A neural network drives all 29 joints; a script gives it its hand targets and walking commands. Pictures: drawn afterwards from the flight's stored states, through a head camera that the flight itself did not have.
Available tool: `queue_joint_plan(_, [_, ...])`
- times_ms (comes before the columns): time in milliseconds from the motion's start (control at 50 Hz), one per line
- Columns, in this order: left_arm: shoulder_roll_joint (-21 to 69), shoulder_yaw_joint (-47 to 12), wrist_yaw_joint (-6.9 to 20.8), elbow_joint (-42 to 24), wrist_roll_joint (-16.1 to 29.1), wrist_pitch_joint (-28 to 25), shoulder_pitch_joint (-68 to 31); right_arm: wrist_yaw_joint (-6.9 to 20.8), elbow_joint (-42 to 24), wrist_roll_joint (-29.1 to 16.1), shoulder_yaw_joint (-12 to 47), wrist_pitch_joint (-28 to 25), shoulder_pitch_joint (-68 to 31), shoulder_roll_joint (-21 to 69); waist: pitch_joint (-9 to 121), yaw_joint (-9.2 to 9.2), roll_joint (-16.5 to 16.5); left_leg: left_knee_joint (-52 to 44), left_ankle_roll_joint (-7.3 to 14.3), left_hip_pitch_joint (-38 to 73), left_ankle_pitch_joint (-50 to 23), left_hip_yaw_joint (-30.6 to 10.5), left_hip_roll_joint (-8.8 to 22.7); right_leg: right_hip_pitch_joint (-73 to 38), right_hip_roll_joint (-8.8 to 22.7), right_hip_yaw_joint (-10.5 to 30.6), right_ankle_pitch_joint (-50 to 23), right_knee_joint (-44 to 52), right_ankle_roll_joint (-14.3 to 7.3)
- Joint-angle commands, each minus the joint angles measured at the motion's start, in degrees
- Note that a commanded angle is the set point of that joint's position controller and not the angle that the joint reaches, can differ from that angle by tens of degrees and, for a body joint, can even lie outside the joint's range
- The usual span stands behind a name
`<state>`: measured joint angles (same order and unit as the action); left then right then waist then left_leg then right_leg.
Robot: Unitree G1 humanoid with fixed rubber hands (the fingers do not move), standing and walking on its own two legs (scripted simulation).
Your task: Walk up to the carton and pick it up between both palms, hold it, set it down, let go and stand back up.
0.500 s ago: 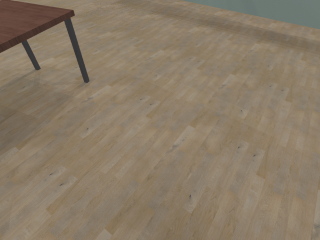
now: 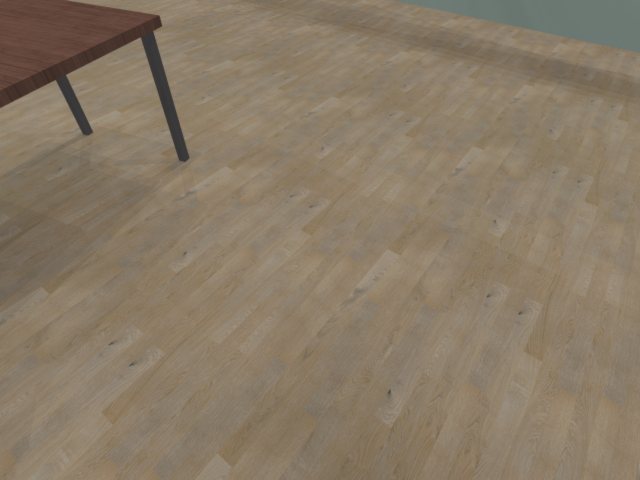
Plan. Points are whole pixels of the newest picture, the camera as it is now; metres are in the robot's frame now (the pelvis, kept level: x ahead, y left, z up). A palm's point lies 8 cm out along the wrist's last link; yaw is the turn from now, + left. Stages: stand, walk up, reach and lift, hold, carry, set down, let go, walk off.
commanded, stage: walk up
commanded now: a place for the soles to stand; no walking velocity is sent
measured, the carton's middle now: out of the picture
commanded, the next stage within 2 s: none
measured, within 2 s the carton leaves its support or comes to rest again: neither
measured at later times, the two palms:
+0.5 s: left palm out of the picture +0.15 +0.43 -0.15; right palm (336, 404) +0.28 -0.02 -0.13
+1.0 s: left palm out of the picture +0.20 +0.52 -0.11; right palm (232, 280) +0.52 +0.18 -0.14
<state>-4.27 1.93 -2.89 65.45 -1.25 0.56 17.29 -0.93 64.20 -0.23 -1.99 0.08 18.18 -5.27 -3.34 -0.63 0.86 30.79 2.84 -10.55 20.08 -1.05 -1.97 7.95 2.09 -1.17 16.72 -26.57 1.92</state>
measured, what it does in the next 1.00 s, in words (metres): steps to the left, turning left: left foot, then right foot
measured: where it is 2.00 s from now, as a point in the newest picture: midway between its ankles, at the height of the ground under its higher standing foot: (116, 405)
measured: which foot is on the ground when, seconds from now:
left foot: down 0.00-0.00, up 0.02-0.26, down 0.28-0.76, up 0.78-1.00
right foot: down 0.00-0.28, up 0.30-0.72, down 0.74-1.00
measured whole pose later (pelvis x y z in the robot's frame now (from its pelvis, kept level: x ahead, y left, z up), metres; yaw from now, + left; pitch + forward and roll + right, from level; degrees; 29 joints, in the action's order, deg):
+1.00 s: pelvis +0.28 +0.29 -0.02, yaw +42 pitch +0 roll -3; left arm -4.7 0.9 -2.9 38.8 -2.6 -7.1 17.7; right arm 2.5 41.1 2.7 -4.5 2.4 14.6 -15.4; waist -1.9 1.5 6.5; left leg 72.9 -3.3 -36.6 22.8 -0.9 2.5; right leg 15.5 7.7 -16.7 18.9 -36.7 1.8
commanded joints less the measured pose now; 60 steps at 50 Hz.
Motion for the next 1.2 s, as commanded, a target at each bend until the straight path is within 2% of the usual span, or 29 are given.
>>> queue_joint_plan(0, [-12.3,4.2,-3.1,-9.6,-1.8,-2.9,5.0,2.9,-18.2,3.3,-3.6,1.2,-15.7,-9.2,-4.3,6.98,-8.1,32.5,-2.7,-42.1,13.7,-1.4,9.3,-10.6,33.4,26.4,19.3,18.5,-17.8])
queue_joint_plan(20, [-10.0,3.8,-3.6,-10.6,-1.9,-3.6,2.5,3.6,-18.4,3.5,-4.1,1.6,-14.5,-10.0,-5.4,4.94,-5.2,34.8,-3.1,-38.9,10.6,-3.3,11.2,-5.0,31.3,22.5,16.8,18.7,-16.3])
queue_joint_plan(60, [-9.6,3.4,-3.4,-12.7,-3.3,-5.4,-1.3,4.4,-18.6,3.6,-4.1,1.4,-8.2,-9.1,-3.8,1.32,-7.9,35.0,-4.1,-35.1,5.8,-4.7,13.6,-3.9,25.9,11.5,11.1,16.9,-12.2])
queue_joint_plan(140, [-13.1,4.2,-1.6,-17.6,-3.4,-6.2,-7.0,5.6,-22.1,2.0,-2.1,1.4,-8.4,-6.3,-3.0,0.51,-11.9,23.7,-4.2,-26.2,3.3,0.0,13.8,1.2,21.9,-3.5,9.6,15.7,-9.0])
queue_joint_plan(200, [-16.5,5.1,0.1,-20.3,-3.6,-5.4,-9.6,6.4,-22.9,1.0,-1.8,0.5,-3.7,-6.7,-1.5,-0.95,-10.5,16.3,-1.3,-9.4,-1.3,10.2,9.1,9.7,19.1,-12.2,15.1,9.4,-7.5])
queue_joint_plan(240, [-15.1,4.2,1.2,-20.7,-3.2,-4.3,-8.8,5.8,-22.7,1.0,-3.9,-0.6,2.6,-11.0,0.9,-4.00,-0.1,11.8,0.6,2.1,-2.6,12.6,4.9,15.2,16.3,-16.2,15.2,-5.8,-6.8])
queue_joint_plan(260, [-11.0,2.4,2.3,-20.9,-3.2,-3.9,-6.2,4.7,-20.9,0.9,-6.1,-1.1,8.5,-15.1,3.9,-6.14,11.9,7.7,2.1,6.6,3.4,10.1,0.3,16.3,10.2,-18.3,10.1,-25.2,-4.5])
queue_joint_plan(280, [-7.7,1.1,3.9,-25.7,-2.7,-3.7,-8.2,3.4,-22.5,1.1,-7.6,-1.5,10.6,-19.9,3.8,-7.17,26.3,-7.0,7.6,6.8,17.4,-20.6,11.0,30.0,1.5,-15.7,20.8,-46.1,-1.0])
queue_joint_plan(300, [-9.9,1.1,4.5,-29.9,-1.7,-3.4,-10.7,3.0,-24.2,-0.7,-7.1,-1.3,8.0,-21.6,4.9,-5.93,21.2,-18.1,13.1,6.4,28.8,-42.6,18.3,35.8,1.2,-2.2,24.1,-52.5,-1.9])
queue_joint_plan(320, [-11.5,0.4,4.7,-31.1,-1.3,-3.9,-12.6,2.0,-26.3,-1.1,-6.5,-1.1,5.9,-21.2,5.0,-5.88,14.2,-19.5,12.2,7.5,26.6,-43.5,20.3,38.1,3.8,1.2,17.8,-57.0,-2.3])
queue_joint_plan(400, [-10.3,-1.0,4.4,-30.2,-0.3,-5.4,-7.1,-0.8,-29.8,0.8,-4.5,-1.7,0.7,-15.9,6.1,-2.17,9.3,-11.8,12.3,-1.9,8.4,-31.7,18.3,34.2,9.1,2.4,9.4,-57.2,-2.8])
queue_joint_plan(460, [-10.0,-1.0,4.1,-32.1,-0.4,-4.5,-9.0,-0.6,-31.5,1.7,-3.9,-3.1,-0.8,-14.1,4.8,-1.66,1.4,-12.5,14.4,-8.2,3.3,-29.3,17.7,32.6,9.5,2.3,8.3,-52.2,-0.8])
queue_joint_plan(520, [-8.8,-1.8,3.8,-34.9,-0.1,-4.3,-12.7,-0.8,-30.9,2.1,-3.8,-4.1,0.4,-13.5,2.2,-1.95,-1.4,-12.6,14.4,-6.7,-2.5,-27.1,16.0,36.7,9.6,1.4,4.6,-41.6,0.2])
queue_joint_plan(600, [-6.2,-2.9,3.9,-36.8,0.2,-5.6,-14.3,-0.1,-29.7,2.2,-3.7,-4.1,1.0,-12.6,3.8,-2.42,-0.9,-8.6,9.9,-6.1,-15.2,-17.9,9.7,28.9,5.2,-3.1,-3.8,-24.2,-1.6])
queue_joint_plan(660, [-4.8,-2.8,3.6,-37.5,0.2,-6.3,-12.1,0.9,-29.0,1.8,-4.1,-3.6,1.7,-13.1,5.2,-2.14,-0.4,-4.8,9.3,-8.6,-16.6,-15.9,7.6,18.0,0.8,-7.1,-4.6,-16.3,-3.6])
queue_joint_plan(700, [-6.4,-1.2,2.7,-36.6,-0.7,-7.0,-2.4,1.7,-28.8,1.3,-3.5,-3.3,0.7,-12.2,8.5,2.70,-3.9,5.5,7.2,-13.5,-14.8,-14.0,4.7,1.7,-1.2,-7.6,-7.8,-8.2,-5.6])
queue_joint_plan(720, [-9.2,0.3,1.9,-36.0,-1.5,-7.4,4.4,2.3,-28.8,1.1,-2.6,-3.6,0.8,-9.9,12.8,5.94,-7.8,19.5,4.6,-18.7,-11.1,-9.5,0.7,-9.1,5.0,0.0,-5.8,-6.1,-8.0])
queue_joint_plan(740, [-14.2,2.1,0.8,-36.3,-2.7,-7.7,9.5,3.1,-29.8,2.0,-1.7,-3.4,3.3,-7.9,18.4,6.85,-16.3,40.0,0.7,-29.7,13.0,-3.2,-6.7,-18.3,24.8,29.8,12.1,4.1,-13.5])
queue_joint_plan(760, [-15.1,3.9,-0.4,-36.3,-1.5,-7.0,4.7,2.7,-31.6,2.6,-2.9,-1.9,1.6,-13.2,17.0,5.22,-13.8,50.0,-0.3,-38.3,18.3,-2.1,-4.6,-17.3,30.8,46.9,29.1,12.3,-19.4])
queue_joint_plan(780, [-11.8,3.0,-1.6,-37.6,-1.0,-6.3,2.1,2.9,-32.2,3.9,-3.3,-1.3,-1.3,-14.9,14.3,5.01,-9.7,53.8,-1.1,-41.2,14.1,-3.6,-1.5,-14.3,30.2,45.3,35.1,13.6,-17.8])
queue_joint_plan(820, [-9.5,1.9,-2.3,-38.1,-1.4,-7.1,0.7,3.7,-31.7,3.5,-2.7,-0.5,-4.9,-13.0,9.6,5.48,-5.6,54.3,-3.1,-41.4,7.0,-3.0,2.1,-9.3,25.0,27.7,23.6,10.4,-13.4])
queue_joint_plan(880, [-7.8,1.1,-1.4,-34.7,-1.4,-9.2,-0.8,4.1,-30.0,3.1,-1.7,0.3,-3.4,-9.0,6.3,3.15,-6.7,50.2,-5.9,-34.6,2.5,-3.0,4.6,-0.1,21.2,10.9,8.9,11.4,-11.7])
queue_joint_plan(960, [-9.0,1.3,0.4,-31.6,-1.4,-10.9,-2.1,3.9,-31.3,2.3,-0.1,0.0,-8.9,-5.8,1.7,2.58,-8.8,34.3,-7.0,-33.2,1.7,-1.8,8.2,2.5,21.8,-1.2,-3.2,12.5,-11.6])
queue_joint_plan(1020, [-11.6,1.8,1.4,-31.1,-1.3,-9.9,-4.5,4.9,-31.6,2.6,0.6,-1.2,-9.8,-3.9,3.1,1.85,-10.5,18.7,-4.4,-22.4,-0.9,2.4,7.7,6.0,18.3,-12.1,-5.4,9.1,-8.5])
queue_joint_plan(1080, [-14.4,2.6,1.6,-30.1,-0.7,-7.2,-3.0,5.3,-32.4,3.8,-0.4,-2.4,-9.5,-4.9,3.7,2.40,-10.3,13.8,-1.6,-16.2,-1.9,6.8,6.0,5.3,20.4,-13.4,0.1,7.9,-8.5])
queue_joint_plan(1120, [-13.5,1.7,2.2,-29.5,-0.5,-5.2,-3.6,4.1,-31.6,4.2,-2.4,-3.5,-1.2,-7.3,5.4,-2.31,-3.1,5.9,0.0,-4.4,-7.5,7.1,3.8,8.5,18.1,-17.0,-1.0,-5.4,-6.7])
queue_joint_plan(1140, [-10.7,0.5,2.9,-28.6,-0.5,-4.5,0.0,3.1,-30.0,4.4,-4.5,-3.9,6.0,-10.7,9.9,-4.76,6.4,5.4,0.6,5.0,-6.0,5.2,0.9,11.3,13.7,-18.6,-3.0,-20.6,-4.8])
queue_joint_plan(1160, [-7.5,-1.3,4.1,-29.4,-0.5,-3.9,1.8,1.9,-30.6,5.1,-6.1,-4.4,10.4,-14.3,12.6,-6.43,17.1,3.8,2.0,11.5,2.4,-9.6,8.9,21.6,10.3,-17.3,15.3,-37.4,-2.7])
queue_joint_plan(1180, [-9.0,-0.8,4.8,-34.7,-0.4,-3.2,-0.4,0.5,-33.7,4.1,-7.6,-4.6,11.2,-19.0,14.0,-7.44,17.6,-8.2,6.5,11.8,11.3,-38.8,19.9,32.0,2.8,-9.6,20.9,-49.1,-0.6])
